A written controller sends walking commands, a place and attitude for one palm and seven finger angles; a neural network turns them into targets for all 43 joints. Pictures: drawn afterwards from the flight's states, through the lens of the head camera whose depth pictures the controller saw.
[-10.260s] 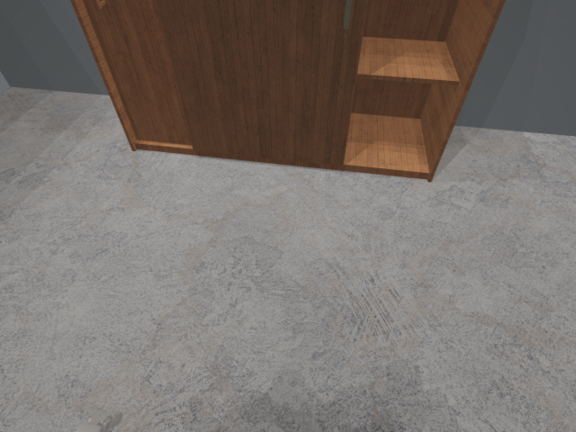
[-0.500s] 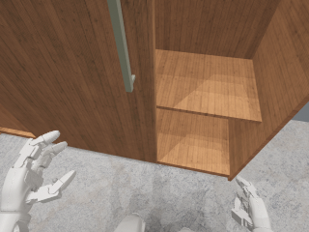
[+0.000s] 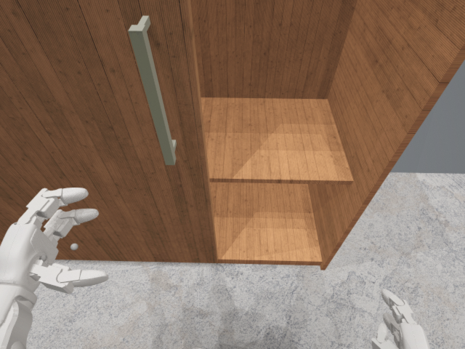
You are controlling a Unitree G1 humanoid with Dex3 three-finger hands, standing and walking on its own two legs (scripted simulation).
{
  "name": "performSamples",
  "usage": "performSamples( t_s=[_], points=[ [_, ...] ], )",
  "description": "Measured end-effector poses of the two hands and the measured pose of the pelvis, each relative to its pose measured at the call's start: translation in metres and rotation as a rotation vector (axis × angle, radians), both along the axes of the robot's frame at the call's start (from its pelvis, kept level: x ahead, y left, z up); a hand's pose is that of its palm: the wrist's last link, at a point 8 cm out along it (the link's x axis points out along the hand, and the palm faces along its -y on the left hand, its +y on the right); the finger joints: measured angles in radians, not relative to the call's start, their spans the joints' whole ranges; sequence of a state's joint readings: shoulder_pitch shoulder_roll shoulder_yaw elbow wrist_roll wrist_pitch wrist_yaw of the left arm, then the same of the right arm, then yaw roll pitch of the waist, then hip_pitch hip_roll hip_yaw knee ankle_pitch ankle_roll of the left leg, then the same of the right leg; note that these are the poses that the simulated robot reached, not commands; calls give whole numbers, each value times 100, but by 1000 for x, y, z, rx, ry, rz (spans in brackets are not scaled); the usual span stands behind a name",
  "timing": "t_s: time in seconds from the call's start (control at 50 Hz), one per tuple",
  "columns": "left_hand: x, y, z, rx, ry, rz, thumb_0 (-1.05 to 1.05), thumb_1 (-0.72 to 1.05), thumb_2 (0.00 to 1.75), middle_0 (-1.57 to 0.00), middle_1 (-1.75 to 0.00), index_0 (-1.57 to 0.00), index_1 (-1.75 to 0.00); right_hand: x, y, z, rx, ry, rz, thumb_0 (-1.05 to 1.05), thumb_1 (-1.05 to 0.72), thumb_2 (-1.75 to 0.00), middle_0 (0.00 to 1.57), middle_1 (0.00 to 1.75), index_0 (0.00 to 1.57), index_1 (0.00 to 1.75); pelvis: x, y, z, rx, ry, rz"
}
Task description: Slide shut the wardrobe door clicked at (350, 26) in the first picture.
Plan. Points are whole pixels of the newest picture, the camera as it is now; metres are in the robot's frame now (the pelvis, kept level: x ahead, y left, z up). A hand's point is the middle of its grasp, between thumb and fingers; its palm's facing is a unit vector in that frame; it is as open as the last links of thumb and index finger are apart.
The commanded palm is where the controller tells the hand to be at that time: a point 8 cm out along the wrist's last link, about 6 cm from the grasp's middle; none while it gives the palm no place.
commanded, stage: raise the hand with hooked fingers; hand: left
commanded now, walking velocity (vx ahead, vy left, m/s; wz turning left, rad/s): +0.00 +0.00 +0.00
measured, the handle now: (159, 102) +0.51 +0.17 +0.15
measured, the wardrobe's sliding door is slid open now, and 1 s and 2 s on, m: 0.45 0.45 0.45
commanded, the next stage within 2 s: move the hooked fingers beside the handle in 0.94 s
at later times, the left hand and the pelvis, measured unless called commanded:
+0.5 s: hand out of the picture +0.26 +0.35 +0.19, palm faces +0.14 -0.99 -0.08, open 14.0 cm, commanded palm +0.23 +0.38 +0.18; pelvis +0.00 +0.05 +0.02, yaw +3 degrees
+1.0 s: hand (26, 200) +0.26 +0.29 +0.17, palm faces +0.10 -0.99 -0.07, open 14.0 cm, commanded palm +0.23 +0.34 +0.18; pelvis +0.00 +0.01 +0.02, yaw +2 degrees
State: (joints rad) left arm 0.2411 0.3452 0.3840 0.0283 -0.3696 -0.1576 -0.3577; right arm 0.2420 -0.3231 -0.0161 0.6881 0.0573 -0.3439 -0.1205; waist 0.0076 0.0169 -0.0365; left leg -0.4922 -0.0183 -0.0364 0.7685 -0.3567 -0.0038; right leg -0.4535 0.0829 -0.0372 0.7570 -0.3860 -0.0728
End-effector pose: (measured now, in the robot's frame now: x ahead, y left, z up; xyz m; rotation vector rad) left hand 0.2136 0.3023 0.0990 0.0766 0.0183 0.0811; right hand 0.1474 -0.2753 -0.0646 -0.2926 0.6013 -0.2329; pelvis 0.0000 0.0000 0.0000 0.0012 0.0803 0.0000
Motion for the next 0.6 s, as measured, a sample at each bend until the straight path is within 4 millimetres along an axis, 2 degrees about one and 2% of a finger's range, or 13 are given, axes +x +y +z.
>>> performSamples(
  t_s=[0.16,0.26,0.34,0.42,0.5,0.6],
  points=[
    [8,39,42,21,-121,44,0,-42,34,-29,-115,-29,-115,21,57,14,44,-56,90,2,-90,-90,20,30,20,30,1,24,10,-24,-35,19],
    [13,58,51,4,-58,23,0,-47,32,-29,-118,-30,-118,36,92,21,80,-87,142,2,-90,-89,20,30,21,30,1,37,15,-30,-52,27],
    [15,70,61,-4,-60,24,-1,-49,31,-30,-119,-30,-119,45,111,27,88,-96,182,1,-90,-89,20,30,21,30,1,45,19,-32,-65,34],
    [18,84,76,2,-97,48,-1,-50,30,-30,-120,-30,-120,50,121,31,81,-85,213,1,-90,-89,20,30,21,30,1,49,22,-32,-77,42],
    [22,95,89,11,-101,56,-1,-50,30,-30,-120,-30,-120,52,122,33,75,-69,218,1,-90,-89,20,30,21,30,1,50,24,-31,-83,47],
    [26,91,81,-13,-27,22,-1,-50,30,-29,-120,-30,-120,50,113,32,78,-50,194,1,-90,-89,20,30,21,30,2,49,26,-29,-80,45]
  ],
)
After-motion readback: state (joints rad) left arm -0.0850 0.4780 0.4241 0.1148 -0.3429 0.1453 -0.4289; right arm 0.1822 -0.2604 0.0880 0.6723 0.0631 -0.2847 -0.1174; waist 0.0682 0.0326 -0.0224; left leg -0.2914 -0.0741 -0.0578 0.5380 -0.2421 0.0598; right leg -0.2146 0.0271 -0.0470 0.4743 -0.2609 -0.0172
